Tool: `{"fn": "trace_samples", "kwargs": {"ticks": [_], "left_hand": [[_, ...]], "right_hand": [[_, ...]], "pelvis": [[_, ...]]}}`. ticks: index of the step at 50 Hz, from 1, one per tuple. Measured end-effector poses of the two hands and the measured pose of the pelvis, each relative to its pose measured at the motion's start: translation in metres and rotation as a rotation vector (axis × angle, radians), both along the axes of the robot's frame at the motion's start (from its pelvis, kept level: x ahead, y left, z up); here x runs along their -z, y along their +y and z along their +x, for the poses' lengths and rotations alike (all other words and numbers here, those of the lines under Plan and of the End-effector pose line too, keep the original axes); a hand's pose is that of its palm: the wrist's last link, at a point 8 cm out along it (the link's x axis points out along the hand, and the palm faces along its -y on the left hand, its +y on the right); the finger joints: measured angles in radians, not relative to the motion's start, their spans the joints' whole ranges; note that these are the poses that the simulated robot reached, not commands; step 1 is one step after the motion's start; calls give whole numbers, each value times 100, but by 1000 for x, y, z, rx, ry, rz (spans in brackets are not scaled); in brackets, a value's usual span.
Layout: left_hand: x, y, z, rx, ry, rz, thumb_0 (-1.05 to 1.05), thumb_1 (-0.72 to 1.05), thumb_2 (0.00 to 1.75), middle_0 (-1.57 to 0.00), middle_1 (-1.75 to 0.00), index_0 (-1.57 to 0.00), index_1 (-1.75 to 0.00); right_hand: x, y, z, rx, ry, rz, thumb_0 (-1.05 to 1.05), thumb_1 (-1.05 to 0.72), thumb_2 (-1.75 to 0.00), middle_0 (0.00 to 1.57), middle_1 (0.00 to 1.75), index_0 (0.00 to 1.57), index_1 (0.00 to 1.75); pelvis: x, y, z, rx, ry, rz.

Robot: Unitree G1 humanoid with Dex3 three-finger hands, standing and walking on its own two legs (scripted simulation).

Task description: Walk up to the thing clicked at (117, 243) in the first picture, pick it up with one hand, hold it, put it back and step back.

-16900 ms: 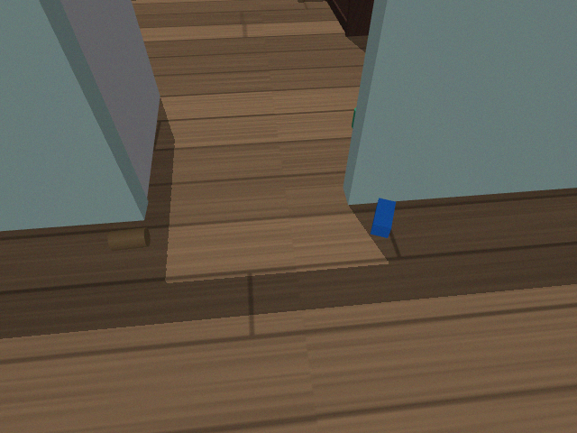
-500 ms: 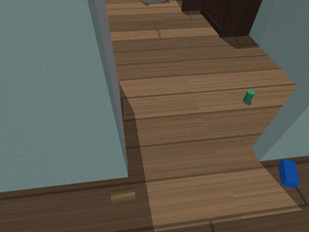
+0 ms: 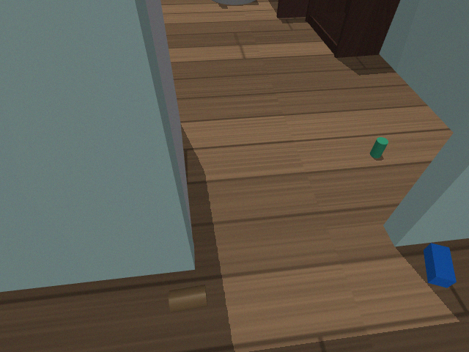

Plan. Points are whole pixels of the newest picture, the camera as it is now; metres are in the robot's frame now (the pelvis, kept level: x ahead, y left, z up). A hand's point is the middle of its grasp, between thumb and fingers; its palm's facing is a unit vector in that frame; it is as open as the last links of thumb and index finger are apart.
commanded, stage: stand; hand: left
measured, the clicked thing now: (188, 298) +0.45 +0.20 -0.74
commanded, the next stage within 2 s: walk up in 0.52 s
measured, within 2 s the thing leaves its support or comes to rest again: neither
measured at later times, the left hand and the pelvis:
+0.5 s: hand out of the picture +0.06 +0.26 -0.16, palm faces -0.02 -0.94 -0.34, open 7.4 cm; pelvis +0.00 +0.00 +0.00, yaw +0 degrees
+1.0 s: hand out of the picture +0.09 +0.23 -0.16, palm faces +0.02 -0.94 -0.33, open 7.4 cm; pelvis +0.03 -0.02 -0.01, yaw +0 degrees
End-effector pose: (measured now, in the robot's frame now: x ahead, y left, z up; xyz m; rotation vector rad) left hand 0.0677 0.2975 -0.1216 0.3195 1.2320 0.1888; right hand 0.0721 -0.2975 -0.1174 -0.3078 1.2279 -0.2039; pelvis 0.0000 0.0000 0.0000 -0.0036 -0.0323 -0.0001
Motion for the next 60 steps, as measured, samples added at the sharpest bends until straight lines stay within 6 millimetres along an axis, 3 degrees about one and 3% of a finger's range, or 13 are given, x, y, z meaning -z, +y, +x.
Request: {"fn": "trace_samples", "kwargs": {"ticks": [28,38,52,60], "left_hand": [[2,5,-10,-17,16,-3,0,90,89,-20,-30,-20,-30],[5,-4,-15,-54,47,-8,0,90,89,-20,-30,-20,-30],[5,-21,20,-47,-21,-9,0,90,89,-20,-30,-20,-30],[3,-25,36,-30,-48,-10,0,90,89,-20,-30,-20,-30]], "right_hand": [[0,4,-2,-9,0,-3,1,-91,-90,20,30,20,30],[1,-12,2,-10,5,-19,1,-91,-90,20,30,20,30],[0,-28,33,-11,-57,-34,1,-91,-90,20,30,20,30],[-2,-29,35,-2,-66,-33,1,-91,-90,20,30,20,30]], "pelvis": [[0,3,-1,-6,0,3],[3,-10,14,-9,4,1],[7,-23,27,-1,-8,0],[6,-26,24,4,-10,0]]}}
